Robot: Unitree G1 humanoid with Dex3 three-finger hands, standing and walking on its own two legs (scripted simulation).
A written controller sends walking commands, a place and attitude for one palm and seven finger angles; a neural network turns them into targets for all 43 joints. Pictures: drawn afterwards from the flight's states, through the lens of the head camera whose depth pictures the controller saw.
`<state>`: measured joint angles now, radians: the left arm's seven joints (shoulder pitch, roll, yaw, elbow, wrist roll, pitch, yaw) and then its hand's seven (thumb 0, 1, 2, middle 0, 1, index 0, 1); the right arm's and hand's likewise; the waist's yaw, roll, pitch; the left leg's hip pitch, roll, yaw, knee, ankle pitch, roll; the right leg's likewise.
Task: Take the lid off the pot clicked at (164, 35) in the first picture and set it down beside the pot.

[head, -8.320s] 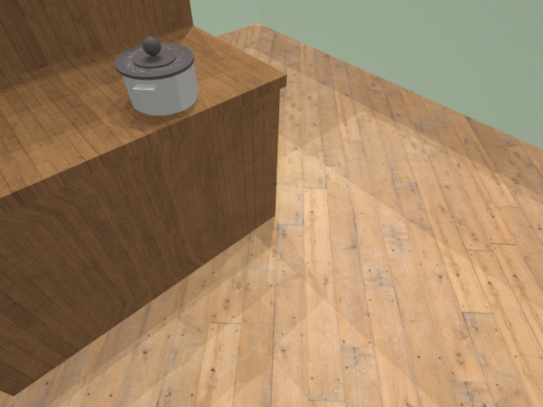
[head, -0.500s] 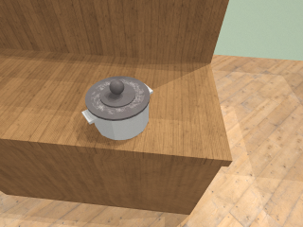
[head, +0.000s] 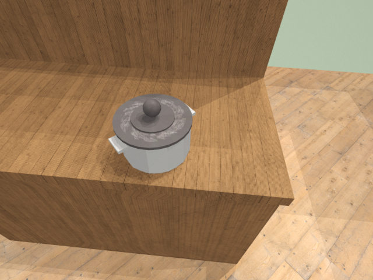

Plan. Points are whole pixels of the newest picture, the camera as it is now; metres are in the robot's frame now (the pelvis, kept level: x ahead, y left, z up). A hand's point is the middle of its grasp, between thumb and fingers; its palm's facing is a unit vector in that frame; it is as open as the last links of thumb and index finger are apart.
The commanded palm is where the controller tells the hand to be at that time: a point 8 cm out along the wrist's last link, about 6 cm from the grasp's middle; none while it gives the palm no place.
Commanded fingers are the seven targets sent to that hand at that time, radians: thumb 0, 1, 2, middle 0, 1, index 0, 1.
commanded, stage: come to a stop and stand still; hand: left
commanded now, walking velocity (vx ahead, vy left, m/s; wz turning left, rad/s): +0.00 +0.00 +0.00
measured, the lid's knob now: (151, 107) +0.47 +0.12 +0.12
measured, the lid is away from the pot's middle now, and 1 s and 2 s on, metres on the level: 0.00 0.00 0.00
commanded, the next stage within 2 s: look again from close up in 0.12 s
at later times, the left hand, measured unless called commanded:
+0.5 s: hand out of the picture -0.01 +0.20 -0.18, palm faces +0.01 -0.98 -0.21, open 7.4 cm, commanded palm none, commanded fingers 0.00 0.90 0.90 -0.20 -0.30 -0.20 -0.30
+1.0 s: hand out of the picture -0.01 +0.20 -0.19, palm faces +0.00 -0.98 -0.19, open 7.4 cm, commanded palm none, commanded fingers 0.00 0.90 0.90 -0.20 -0.30 -0.20 -0.30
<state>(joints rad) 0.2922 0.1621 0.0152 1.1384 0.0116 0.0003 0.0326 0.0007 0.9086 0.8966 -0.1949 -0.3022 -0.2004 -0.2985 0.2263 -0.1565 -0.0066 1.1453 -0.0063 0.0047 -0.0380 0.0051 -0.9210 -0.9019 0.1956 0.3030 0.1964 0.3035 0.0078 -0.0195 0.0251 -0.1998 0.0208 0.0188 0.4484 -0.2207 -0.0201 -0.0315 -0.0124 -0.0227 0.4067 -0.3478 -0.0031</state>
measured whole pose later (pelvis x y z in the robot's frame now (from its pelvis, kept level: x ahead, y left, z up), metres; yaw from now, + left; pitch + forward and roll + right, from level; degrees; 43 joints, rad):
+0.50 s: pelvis -0.01 +0.02 -0.01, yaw +0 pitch -1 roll -1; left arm 0.31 0.15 0.00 1.05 0.02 -0.01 0.04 0.00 0.91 0.90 -0.20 -0.30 -0.20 -0.30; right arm 0.27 -0.18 -0.01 1.04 -0.01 0.00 -0.02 0.01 -0.93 -0.90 0.20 0.30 0.20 0.30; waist -0.01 0.02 0.03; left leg -0.32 0.02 0.03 0.62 -0.29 0.01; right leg -0.14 -0.02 -0.01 0.55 -0.40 0.02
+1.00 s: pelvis -0.01 +0.02 -0.01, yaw -1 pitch +0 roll +0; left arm 0.31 0.19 -0.01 1.03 0.02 0.00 0.03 0.00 0.91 0.90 -0.20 -0.30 -0.20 -0.30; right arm 0.23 -0.16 0.00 1.03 0.00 -0.01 -0.02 0.00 -0.92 -0.90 0.20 0.30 0.20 0.30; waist 0.01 -0.03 0.04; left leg -0.29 0.02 0.03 0.55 -0.26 0.01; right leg -0.12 -0.02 -0.01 0.50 -0.38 0.02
